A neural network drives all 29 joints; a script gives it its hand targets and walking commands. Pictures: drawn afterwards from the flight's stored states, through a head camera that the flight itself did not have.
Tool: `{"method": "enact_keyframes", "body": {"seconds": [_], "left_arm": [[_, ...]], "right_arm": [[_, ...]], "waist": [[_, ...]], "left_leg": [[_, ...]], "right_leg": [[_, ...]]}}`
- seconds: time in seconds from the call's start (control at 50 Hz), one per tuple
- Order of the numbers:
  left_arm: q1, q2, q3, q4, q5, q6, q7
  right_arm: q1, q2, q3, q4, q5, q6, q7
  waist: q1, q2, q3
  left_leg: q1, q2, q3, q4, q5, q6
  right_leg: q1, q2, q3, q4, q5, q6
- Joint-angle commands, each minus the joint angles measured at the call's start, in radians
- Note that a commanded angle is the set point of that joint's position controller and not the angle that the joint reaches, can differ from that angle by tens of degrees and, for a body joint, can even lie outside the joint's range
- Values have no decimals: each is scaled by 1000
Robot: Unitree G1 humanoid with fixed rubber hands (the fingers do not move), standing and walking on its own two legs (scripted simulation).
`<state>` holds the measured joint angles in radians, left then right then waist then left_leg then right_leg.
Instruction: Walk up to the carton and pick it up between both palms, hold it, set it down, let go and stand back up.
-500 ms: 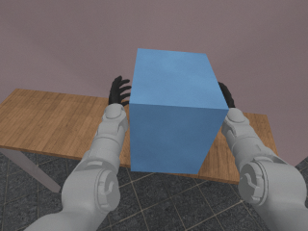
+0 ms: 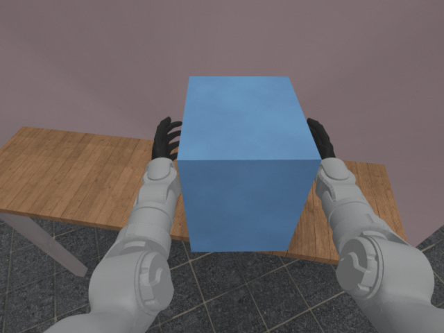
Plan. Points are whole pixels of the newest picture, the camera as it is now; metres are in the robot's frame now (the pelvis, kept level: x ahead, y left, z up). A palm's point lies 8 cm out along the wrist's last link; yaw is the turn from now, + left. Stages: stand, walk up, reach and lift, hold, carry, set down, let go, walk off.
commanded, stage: set down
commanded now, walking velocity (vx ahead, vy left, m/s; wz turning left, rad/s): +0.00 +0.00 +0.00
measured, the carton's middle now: (239, 165) +0.45 +0.05 +0.04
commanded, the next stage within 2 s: none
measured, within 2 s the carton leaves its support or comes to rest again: rests again in 0.80 s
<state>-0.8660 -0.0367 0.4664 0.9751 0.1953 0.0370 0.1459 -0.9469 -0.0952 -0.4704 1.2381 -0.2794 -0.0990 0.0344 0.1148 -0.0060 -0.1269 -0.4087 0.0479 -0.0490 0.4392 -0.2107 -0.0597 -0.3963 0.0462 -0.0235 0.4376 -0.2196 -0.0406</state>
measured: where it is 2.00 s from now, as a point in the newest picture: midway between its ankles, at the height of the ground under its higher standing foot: outside the picture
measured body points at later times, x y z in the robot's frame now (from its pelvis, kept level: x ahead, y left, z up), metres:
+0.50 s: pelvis +0.00 +0.00 +0.00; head +0.04 +0.00 +0.45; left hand +0.42 +0.20 +0.09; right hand +0.46 -0.10 +0.09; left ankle +0.00 +0.16 -0.74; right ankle -0.01 -0.09 -0.74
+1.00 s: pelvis +0.00 +0.00 +0.00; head +0.06 +0.00 +0.45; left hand +0.42 +0.20 +0.08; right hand +0.46 -0.11 +0.07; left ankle +0.00 +0.16 -0.74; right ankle -0.01 -0.09 -0.74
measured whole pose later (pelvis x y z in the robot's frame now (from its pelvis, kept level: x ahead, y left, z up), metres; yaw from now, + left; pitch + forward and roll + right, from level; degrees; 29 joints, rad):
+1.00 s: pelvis +0.00 +0.00 +0.00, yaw +0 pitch +12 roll +0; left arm -0.86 -0.01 0.39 0.98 0.22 0.02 0.20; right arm -0.97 -0.10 -0.42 1.28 -0.12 -0.13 0.02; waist 0.11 -0.01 -0.10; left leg -0.45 0.05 -0.05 0.44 -0.20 -0.06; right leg -0.44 0.05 -0.02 0.44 -0.21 -0.04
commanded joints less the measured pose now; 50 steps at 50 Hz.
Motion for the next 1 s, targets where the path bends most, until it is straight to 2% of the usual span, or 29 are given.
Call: {"method": "enact_keyframes", "body": {"seconds": [0.0, 0.04, 0.06, 0.1, 0.14, 0.16, 0.18, 0.22, 0.26, 0.28, 0.32, 0.38, 0.44, 0.46, 0.5, 0.54, 0.62, 0.68, 0.7, 0.72, 0.74, 0.76, 0.82, 0.84, 0.86, 0.92, 0.94, 0.96, 0.98], "left_arm": [[-548, -443, -86, -157, 175, -37, -107], [-583, -417, -80, -184, 179, -48, -104], [-576, -377, -76, -192, 174, -51, -95], [-546, -437, -62, -177, 191, -49, -107], [-535, -381, -58, -183, 187, -45, -102], [-547, -388, -63, -188, 189, -46, -100], [-525, -374, -37, -166, 201, -45, -102], [-544, -383, -55, -187, 187, -47, -102], [-524, -354, -52, -185, 188, -49, -99], [-523, -349, -53, -184, 184, -53, -94], [-508, -347, -42, -188, 194, -55, -91], [-485, -306, -27, -162, 198, -48, -95], [-466, -308, -53, -185, 187, -54, -92], [-477, -308, -20, -186, 205, -53, -93], [-486, -290, -7, -182, 197, -67, -89], [-467, -240, -16, -185, 196, -58, -74], [-471, -199, -15, -179, 186, -61, -62], [-460, -103, -14, -164, 164, -64, -43], [-456, -23, -37, -164, 137, -67, -20], [-466, -52, -40, -176, 135, -68, -18], [-469, -20, -51, -170, 118, -70, -3], [-485, 2, -61, -176, 109, -80, 3], [-502, 59, -130, -134, 39, -67, 38], [-501, 69, -172, -153, 10, -69, 51], [-515, 78, -211, -148, -34, -74, 64], [-500, 140, -256, -81, -99, -81, 77], [-515, 134, -278, -100, -124, -88, 81], [-497, 138, -271, -89, -139, -96, 83], [-513, 141, -281, -88, -163, -111, 85]], "right_arm": [[-651, 485, 10, -262, -123, -94, 148], [-632, 470, 0, -216, -140, -89, 146], [-630, 420, -1, -220, -128, -92, 142], [-631, 500, 4, -247, -149, -90, 142], [-606, 446, 0, -237, -141, -83, 144], [-605, 436, -23, -230, -157, -80, 146], [-597, 427, -22, -234, -158, -84, 141], [-592, 417, -47, -215, -178, -81, 136], [-566, 391, -41, -205, -162, -79, 134], [-577, 393, -40, -227, -162, -84, 129], [-550, 395, -25, -198, -150, -77, 128], [-528, 366, -24, -184, -150, -72, 127], [-511, 356, -36, -185, -151, -76, 118], [-525, 372, -30, -182, -145, -70, 124], [-544, 366, -3, -219, -131, -83, 122], [-524, 280, -22, -179, -129, -78, 112], [-533, 249, -6, -199, -102, -84, 102], [-525, 165, 26, -183, -46, -76, 78], [-501, 43, 19, -113, -22, -70, 59], [-512, 97, 43, -130, 0, -64, 56], [-531, 43, 58, -129, 17, -64, 44], [-544, 27, 65, -147, 40, -74, 32], [-562, -69, 138, -61, 149, -62, 16], [-572, -111, 146, -59, 171, -66, 4], [-606, -146, 171, -92, 200, -75, -5], [-605, -233, 232, -73, 269, -81, -28], [-613, -252, 246, -71, 274, -88, -38], [-604, -253, 277, -82, 301, -87, -43], [-633, -264, 288, -92, 321, -100, -47]], "waist": [[-47, -58, -573], [-48, -58, -549], [-40, -54, -578], [-37, -76, -538], [-37, -68, -534], [-53, -47, -528], [-41, -71, -493], [-66, -80, -517], [-56, -61, -501], [-66, -59, -529], [-47, -75, -503], [-44, -65, -480], [-74, -67, -508], [-42, -75, -472], [-23, -89, -501], [-42, -64, -503], [-35, -71, -509], [-11, -84, -474], [-38, -56, -482], [-17, -65, -447], [-25, -81, -456], [-24, -72, -503], [-21, -30, -482], [-33, -8, -528], [-24, -7, -582], [0, -34, -606], [-20, -30, -673], [11, -48, -665], [13, -50, -707]], "left_leg": [[83, -59, 149, -63, 316, 20], [82, -59, 149, -77, 295, 18], [84, -58, 154, -73, 313, 19], [96, -56, 156, -82, 300, 33], [75, -59, 161, -87, 284, 29], [100, -58, 153, -88, 276, 24], [97, -62, 159, -82, 297, 27], [100, -63, 152, -76, 303, 25], [110, -64, 157, -77, 304, 20], [129, -62, 155, -68, 337, 20], [122, -63, 158, -71, 315, 31], [91, -66, 164, -73, 309, 30], [107, -61, 153, -74, 311, 29], [99, -63, 161, -84, 313, 36], [70, -63, 169, -82, 317, 39], [101, -55, 159, -85, 290, 32], [83, -58, 158, -77, 293, 36], [62, -53, 164, -84, 289, 45], [75, -50, 161, -76, 294, 31], [62, -46, 159, -90, 266, 39], [68, -45, 153, -82, 263, 37], [65, -45, 160, -70, 284, 33], [81, -36, 147, -49, 285, 23], [110, -33, 142, -22, 330, 5], [137, -22, 139, 2, 372, -1], [108, -23, 142, 30, 407, -5], [130, -17, 142, 50, 457, -17], [82, -22, 145, 52, 441, -13], [53, -22, 146, 57, 433, -13]], "right_leg": [[354, -35, -55, -18, 534, 102], [369, -41, -53, -27, 509, 102], [365, -37, -46, -15, 538, 104], [361, -38, -51, -25, 520, 109], [388, -39, -45, -22, 508, 105], [363, -39, -54, -28, 463, 99], [362, -37, -49, -31, 489, 105], [352, -38, -49, -34, 481, 105], [351, -37, -45, -39, 459, 98], [345, -33, -48, -39, 476, 100], [351, -34, -38, -41, 481, 100], [353, -38, -33, -34, 504, 106], [353, -33, -37, -37, 497, 100], [366, -36, -34, -34, 490, 105], [382, -38, -31, -24, 533, 112], [357, -34, -38, -28, 488, 101], [357, -35, -30, -37, 480, 99], [357, -35, -22, -30, 509, 105], [346, -30, -20, -29, 507, 99], [339, -30, -18, -42, 457, 93], [336, -23, -19, -41, 456, 91], [329, -25, -12, -31, 482, 92], [251, -8, -9, -37, 426, 72], [214, -1, -12, -35, 433, 61], [162, 13, -20, -38, 416, 52], [172, 18, -3, -19, 488, 47], [169, 27, -8, -15, 521, 43], [212, 23, 2, -7, 542, 46], [219, 14, 12, 3, 563, 48]]}}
